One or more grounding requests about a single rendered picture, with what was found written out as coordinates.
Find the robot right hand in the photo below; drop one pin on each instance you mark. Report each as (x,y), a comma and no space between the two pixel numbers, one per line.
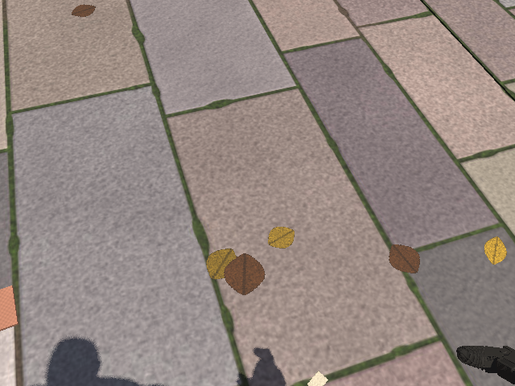
(491,359)

